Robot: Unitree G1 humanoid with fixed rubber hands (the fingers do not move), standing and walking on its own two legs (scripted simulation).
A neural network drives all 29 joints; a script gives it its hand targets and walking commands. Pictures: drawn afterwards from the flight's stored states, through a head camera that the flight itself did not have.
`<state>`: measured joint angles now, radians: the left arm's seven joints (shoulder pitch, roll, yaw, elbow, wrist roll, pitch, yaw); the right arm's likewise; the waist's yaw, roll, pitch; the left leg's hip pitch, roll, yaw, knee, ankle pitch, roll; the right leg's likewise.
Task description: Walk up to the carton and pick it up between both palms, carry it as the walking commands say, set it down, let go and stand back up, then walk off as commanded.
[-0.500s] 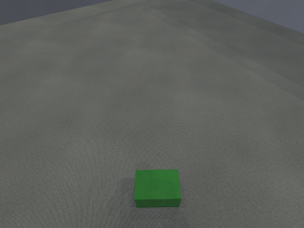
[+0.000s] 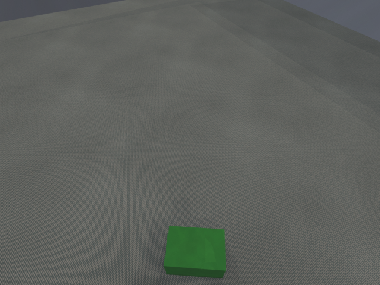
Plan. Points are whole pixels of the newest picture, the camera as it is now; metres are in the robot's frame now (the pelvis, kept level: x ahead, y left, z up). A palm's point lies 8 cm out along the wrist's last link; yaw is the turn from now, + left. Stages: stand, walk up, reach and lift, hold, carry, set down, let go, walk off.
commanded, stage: walk up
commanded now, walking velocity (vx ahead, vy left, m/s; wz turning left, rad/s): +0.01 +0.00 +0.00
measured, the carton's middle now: (195, 251) +0.40 +0.00 -0.70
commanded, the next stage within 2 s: stand in 1.40 s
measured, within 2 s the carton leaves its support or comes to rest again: neither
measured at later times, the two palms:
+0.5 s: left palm out of the picture +0.08 +0.27 -0.15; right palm out of the picture +0.05 -0.24 -0.15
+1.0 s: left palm out of the picture +0.01 +0.18 -0.15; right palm out of the picture -0.01 -0.25 -0.14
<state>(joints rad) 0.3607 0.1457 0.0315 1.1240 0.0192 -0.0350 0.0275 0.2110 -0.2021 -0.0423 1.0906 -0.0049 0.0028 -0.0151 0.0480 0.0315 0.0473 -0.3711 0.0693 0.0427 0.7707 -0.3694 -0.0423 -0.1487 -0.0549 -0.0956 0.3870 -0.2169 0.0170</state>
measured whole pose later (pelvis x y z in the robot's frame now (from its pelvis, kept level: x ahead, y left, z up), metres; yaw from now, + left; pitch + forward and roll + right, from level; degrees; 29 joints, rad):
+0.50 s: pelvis +0.02 +0.01 -0.01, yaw -2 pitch +0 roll -1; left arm 0.15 0.22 0.07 1.02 0.00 0.07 0.04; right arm 0.18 -0.19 -0.07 1.01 -0.02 0.02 -0.06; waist -0.02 0.02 0.10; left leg -0.34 0.07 0.11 0.54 -0.21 0.02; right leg -0.43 -0.01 -0.02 0.98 -0.51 0.02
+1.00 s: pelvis -0.02 -0.04 +0.00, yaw -1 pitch -1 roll +0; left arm 0.21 0.15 0.02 1.12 0.00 0.00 0.03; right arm 0.26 -0.13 -0.01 1.11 -0.01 0.00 -0.03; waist 0.01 -0.02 0.01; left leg -0.10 0.00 0.04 0.35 -0.24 0.02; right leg -0.17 -0.01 -0.05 0.37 -0.19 -0.01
